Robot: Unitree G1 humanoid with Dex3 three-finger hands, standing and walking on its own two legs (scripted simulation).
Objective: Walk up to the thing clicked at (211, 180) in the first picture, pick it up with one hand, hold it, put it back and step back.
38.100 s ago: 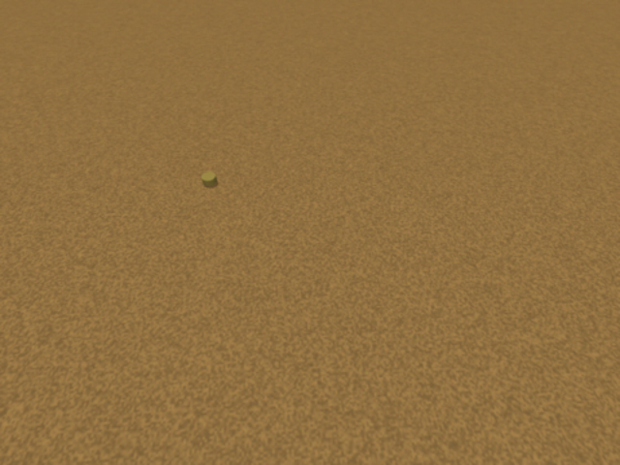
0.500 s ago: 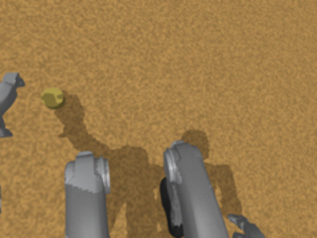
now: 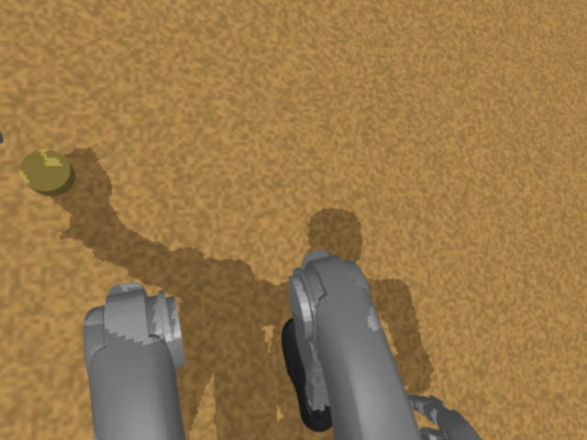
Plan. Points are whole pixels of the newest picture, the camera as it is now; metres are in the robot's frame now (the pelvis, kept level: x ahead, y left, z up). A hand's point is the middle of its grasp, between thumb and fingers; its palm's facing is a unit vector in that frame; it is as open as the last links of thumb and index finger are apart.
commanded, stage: rise first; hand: left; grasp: from above
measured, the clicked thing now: (48, 173) +0.52 +0.30 -0.31
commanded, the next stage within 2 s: approach in 1.66 s
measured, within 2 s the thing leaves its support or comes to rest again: neither
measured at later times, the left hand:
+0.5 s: hand out of the picture +0.46 +0.34 -0.19, palm faces -0.45 -0.11 -0.89, open 14.1 cm
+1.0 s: hand out of the picture +0.47 +0.34 -0.20, palm faces -0.44 -0.10 -0.89, open 14.1 cm
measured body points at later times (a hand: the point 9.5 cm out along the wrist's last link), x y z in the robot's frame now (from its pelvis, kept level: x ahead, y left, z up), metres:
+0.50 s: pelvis +0.00 +0.00 -0.01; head +0.26 +0.10 +0.35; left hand +0.47 +0.34 -0.14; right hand +0.06 -0.28 -0.10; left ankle +0.06 +0.13 -0.30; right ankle +0.10 -0.14 -0.29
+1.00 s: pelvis +0.00 +0.01 -0.01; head +0.26 +0.11 +0.34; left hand +0.49 +0.34 -0.15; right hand +0.04 -0.26 -0.09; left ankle +0.06 +0.13 -0.30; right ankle +0.10 -0.14 -0.29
